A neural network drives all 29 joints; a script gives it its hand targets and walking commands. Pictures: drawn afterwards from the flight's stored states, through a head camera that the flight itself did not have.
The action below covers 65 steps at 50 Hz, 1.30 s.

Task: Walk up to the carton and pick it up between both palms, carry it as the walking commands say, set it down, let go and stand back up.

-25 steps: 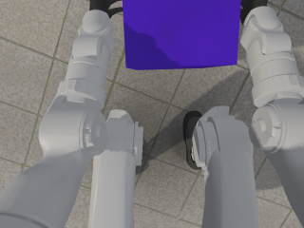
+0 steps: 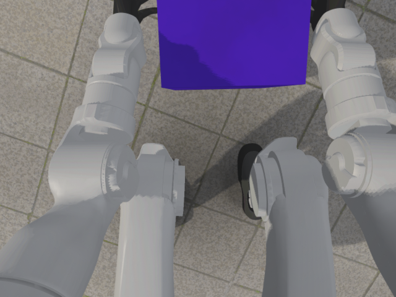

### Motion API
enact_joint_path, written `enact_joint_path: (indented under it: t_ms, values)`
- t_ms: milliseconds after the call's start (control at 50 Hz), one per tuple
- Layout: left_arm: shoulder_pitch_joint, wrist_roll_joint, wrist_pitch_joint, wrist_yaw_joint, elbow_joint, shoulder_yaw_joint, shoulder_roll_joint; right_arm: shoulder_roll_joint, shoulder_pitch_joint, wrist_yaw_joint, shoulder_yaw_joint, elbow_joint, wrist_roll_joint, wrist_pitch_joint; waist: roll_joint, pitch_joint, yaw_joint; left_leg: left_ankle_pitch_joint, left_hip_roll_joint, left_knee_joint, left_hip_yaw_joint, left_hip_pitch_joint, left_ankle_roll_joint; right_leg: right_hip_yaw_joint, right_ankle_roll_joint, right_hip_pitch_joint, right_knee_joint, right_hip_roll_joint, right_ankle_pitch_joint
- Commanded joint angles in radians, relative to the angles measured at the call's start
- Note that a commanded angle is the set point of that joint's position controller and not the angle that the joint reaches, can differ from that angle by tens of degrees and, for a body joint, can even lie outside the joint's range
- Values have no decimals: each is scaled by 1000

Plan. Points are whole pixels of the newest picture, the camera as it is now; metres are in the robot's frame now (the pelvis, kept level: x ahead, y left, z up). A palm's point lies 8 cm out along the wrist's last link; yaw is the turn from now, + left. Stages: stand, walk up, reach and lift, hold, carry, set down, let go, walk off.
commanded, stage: set down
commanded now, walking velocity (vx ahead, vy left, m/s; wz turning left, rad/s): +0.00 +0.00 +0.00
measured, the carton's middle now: (223, 13) +0.55 -0.05 -0.24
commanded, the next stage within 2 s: let go in 1.84 s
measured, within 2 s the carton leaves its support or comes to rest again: neither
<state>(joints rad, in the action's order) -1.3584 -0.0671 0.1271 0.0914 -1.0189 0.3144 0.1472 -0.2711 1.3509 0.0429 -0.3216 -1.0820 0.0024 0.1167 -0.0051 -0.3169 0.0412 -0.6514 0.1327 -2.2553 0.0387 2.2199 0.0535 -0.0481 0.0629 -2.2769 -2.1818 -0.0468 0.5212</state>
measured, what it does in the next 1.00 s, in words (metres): rises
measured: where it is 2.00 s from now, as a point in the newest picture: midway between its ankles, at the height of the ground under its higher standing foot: (207, 201)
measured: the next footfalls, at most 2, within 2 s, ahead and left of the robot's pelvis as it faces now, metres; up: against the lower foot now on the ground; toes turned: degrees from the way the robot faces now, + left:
none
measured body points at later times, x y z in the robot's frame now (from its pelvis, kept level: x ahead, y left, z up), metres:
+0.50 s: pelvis -0.01 +0.00 +0.01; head +0.37 -0.01 +0.24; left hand +0.53 +0.15 -0.20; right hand +0.51 -0.22 -0.19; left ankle +0.10 +0.12 -0.33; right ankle +0.13 -0.13 -0.33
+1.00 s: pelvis -0.01 +0.00 +0.08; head +0.35 -0.02 +0.34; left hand +0.54 +0.15 -0.07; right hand +0.52 -0.23 -0.07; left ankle +0.09 +0.12 -0.33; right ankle +0.13 -0.13 -0.33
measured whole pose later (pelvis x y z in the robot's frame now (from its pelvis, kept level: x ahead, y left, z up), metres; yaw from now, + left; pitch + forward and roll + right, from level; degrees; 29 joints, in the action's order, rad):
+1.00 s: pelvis -0.01 +0.00 +0.08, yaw -1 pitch +27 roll +1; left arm -1.30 0.16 0.20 0.15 -0.78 0.16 0.33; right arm -0.33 1.26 0.13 -0.20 -0.72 0.15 0.20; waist 0.00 -0.52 0.05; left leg -0.64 0.09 -2.02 0.03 1.85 0.04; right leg -0.07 0.05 -1.92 -1.96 -0.06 0.51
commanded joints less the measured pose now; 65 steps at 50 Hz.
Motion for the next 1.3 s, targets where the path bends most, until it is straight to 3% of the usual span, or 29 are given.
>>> enact_joint_path:
  t_ms: [0, 80, 100, 120, 220, 300, 340, 360, 440, 500, 540, 620, 660, 680, 700, 760, 820, 860, 900, 940, 980, 1000, 1080, 1160, 1180, 1200, 1220, 1260, 1280]
  values:
    - [-390, 2, -37, -110, 44, -200, -375, 422, 406, -99, 119, 118, 31, -59, -76, 1074, 13, 289, -14, 237, -86, -404, -7, 124, -28, 534, 120, -55, -281]
    - [-315, 61, -79, -17, 58, -157, -11, 31, 291, 7, 68, 78, 55, -98, -73, 1103, 22, 277, -36, 257, -91, -449, 5, 122, -22, 594, 144, -28, -268]
    - [-293, 106, -83, 4, 74, -187, 43, -32, 207, 29, 53, 25, 42, -101, -46, 1080, 73, 238, -39, 254, -84, -434, 5, 109, -27, 594, 167, -23, -232]
    - [-289, 103, -90, 29, 54, -155, 150, -116, 249, 51, 79, 72, 68, -113, -15, 1138, 8, 282, -46, 246, -85, -427, 8, 109, -17, 633, 151, -19, -285]
    - [-309, 190, -107, 67, 71, -199, 272, -230, 274, 81, 57, 74, 140, -133, -67, 1257, 3, 362, -71, 247, -62, -540, 13, 94, -22, 656, 125, 5, -340]
    - [-385, 269, -109, 61, 248, -277, 248, -181, 312, 74, 161, 210, 236, -137, -38, 1520, 34, 425, -79, 229, -49, -679, -4, 92, -31, 802, 120, 7, -420]
    - [-401, 287, -106, 64, 191, -294, 235, -227, 332, 64, 167, 177, 245, -129, -49, 1527, 42, 451, -79, 214, -73, -656, 5, 94, -35, 804, 105, 1, -466]
    - [-378, 298, -104, 62, 236, -301, 229, -216, 351, 53, 187, 240, 281, -133, -60, 1548, 13, 489, -76, 218, -66, -676, 2, 85, -43, 822, 101, 2, -505]
    - [-349, 290, -93, 44, 170, -248, 296, -267, 311, 56, 180, 208, 243, -122, 9, 1421, 21, 396, -84, 208, -78, -565, -3, 73, -25, 804, 108, 20, -418]
    - [-346, 291, -86, 37, 182, -244, 301, -298, 253, 58, 133, 143, 201, -111, -23, 1417, 61, 357, -82, 224, -76, -614, 4, 90, -29, 783, 123, 29, -373]
    - [-323, 255, -83, 50, 255, -235, 365, -278, 273, 66, 125, 252, 224, -107, -69, 1534, 17, 394, -76, 228, -82, -707, -3, 104, -23, 811, 119, 15, -401]
    - [-307, 284, -31, 54, 378, -225, 346, -276, 288, 85, 131, 410, 196, -60, 17, 1689, 44, 374, -56, 260, -95, -700, -13, 121, -22, 976, 160, 16, -421]
    - [-290, 284, -13, 56, 264, -217, 298, -267, 249, 84, 130, 334, 179, -38, 14, 1583, 57, 312, -51, 267, -109, -636, -8, 120, -30, 944, 180, 16, -368]
    - [-285, 271, -6, 53, 300, -180, 352, -237, 267, 86, 143, 415, 194, -24, 35, 1627, 13, 302, -54, 279, -114, -670, -20, 116, -21, 979, 203, 11, -342]
    - [-314, 278, 0, 56, 374, -207, 329, -245, 299, 84, 130, 485, 202, -20, -3, 1673, 28, 309, -51, 317, -105, -722, -23, 132, -26, 975, 215, 5, -354]
    - [-238, 230, 18, 65, 316, -146, 342, -224, 225, 83, 141, 459, 185, 8, 16, 1637, -27, 303, -47, 343, -124, -707, -22, 112, -31, 1016, 267, -7, -328]
    - [-254, 225, 22, 68, 403, -113, 340, -255, 256, 88, 107, 525, 157, 21, 52, 1704, -21, 329, -38, 366, -133, -691, -23, 97, -29, 1109, 291, -19, -375]
    - [-230, 208, 33, 56, 256, -118, 367, -206, 206, 94, 117, 406, 130, 35, 63, 1581, -11, 268, -36, 414, -131, -642, -30, 113, -17, 1076, 335, -25, -322]
    - [-228, 219, 27, 58, 374, -123, 334, -222, 203, 94, 74, 485, 121, 31, 32, 1685, 18, 321, -30, 443, -113, -756, -29, 113, -32, 1088, 363, -28, -344]
    - [-267, 214, 30, 70, 476, -129, 348, -230, 236, 98, 94, 612, 158, 35, 14, 1850, -10, 394, -30, 443, -113, -850, -19, 114, -31, 1175, 353, -35, -437]
    - [-248, 204, 59, 72, 468, -136, 361, -199, 192, 91, 126, 549, 179, 68, -18, 1819, -43, 387, -32, 503, -109, -906, -22, 109, -34, 1134, 400, -34, -383]
    - [-183, 199, 72, 63, 258, -128, 318, -197, 159, 82, 121, 395, 154, 76, -22, 1572, -46, 290, -37, 513, -124, -787, -23, 105, -42, 1023, 442, -26, -254]
    - [-272, 214, 61, 62, 547, -126, 319, -241, 224, 87, 82, 597, 133, 72, -2, 1867, 17, 376, -22, 543, -112, -947, -20, 118, -37, 1173, 463, -45, -376]
    - [-320, 220, 108, 72, 626, -116, 381, -298, 250, 93, 65, 667, 133, 113, -11, 1997, 21, 382, -23, 619, -113, -1035, -13, 115, -44, 1284, 544, -51, -396]
    - [-216, 252, 135, 65, 476, -136, 340, -301, 195, 95, 57, 603, 108, 130, 26, 1874, 58, 343, -27, 649, -88, -1000, -20, 131, -45, 1266, 558, -44, -351]
    - [-226, 231, 141, 60, 439, -130, 335, -241, 177, 92, 71, 562, 112, 139, 20, 1766, 34, 319, -29, 678, -101, -959, -24, 120, -41, 1221, 596, -41, -297]
    - [-198, 228, 143, 58, 486, -155, 291, -232, 140, 82, 47, 576, 106, 137, -26, 1822, 61, 355, -30, 707, -83, -1048, -14, 146, -50, 1221, 606, -49, -342]
    - [-219, 216, 144, 64, 530, -134, 325, -232, 182, 70, 78, 594, 165, 142, -62, 1876, 10, 372, -34, 730, -93, -1142, -13, 129, -47, 1197, 642, -42, -312]
    - [-213, 260, 153, 57, 564, -168, 296, -244, 170, 74, 78, 656, 152, 148, -22, 1924, 46, 408, -35, 750, -81, -1148, -11, 129, -49, 1277, 655, -44, -363]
